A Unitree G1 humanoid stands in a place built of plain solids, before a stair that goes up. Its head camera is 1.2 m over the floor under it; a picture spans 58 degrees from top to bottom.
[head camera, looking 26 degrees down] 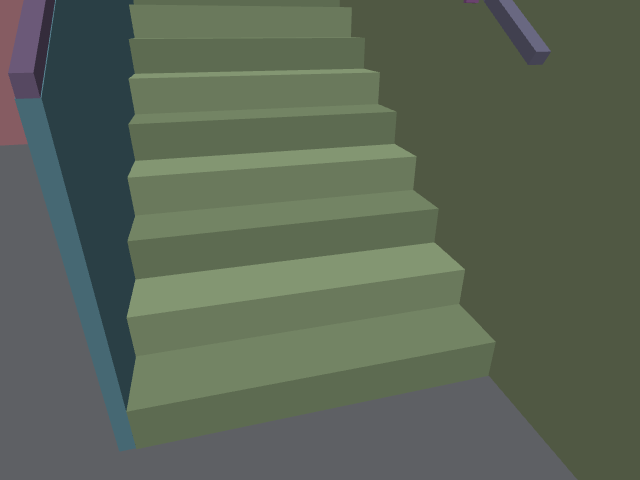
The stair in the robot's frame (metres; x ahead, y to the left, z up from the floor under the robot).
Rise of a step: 0.17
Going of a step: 0.25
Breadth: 1.27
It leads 15 degrees to the left of straight ahead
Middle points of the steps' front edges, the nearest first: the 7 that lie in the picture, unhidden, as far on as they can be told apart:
1.11 -0.03 0.17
1.35 0.03 0.33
1.60 0.10 0.50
1.84 0.16 0.66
2.09 0.23 0.83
2.34 0.29 0.99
2.58 0.36 1.16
